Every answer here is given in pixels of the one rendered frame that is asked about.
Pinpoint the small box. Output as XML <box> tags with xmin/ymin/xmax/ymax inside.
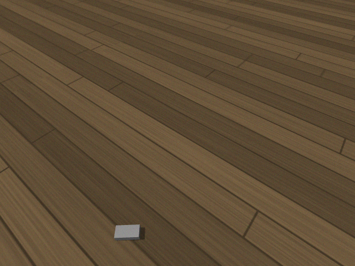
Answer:
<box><xmin>114</xmin><ymin>224</ymin><xmax>141</xmax><ymax>241</ymax></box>

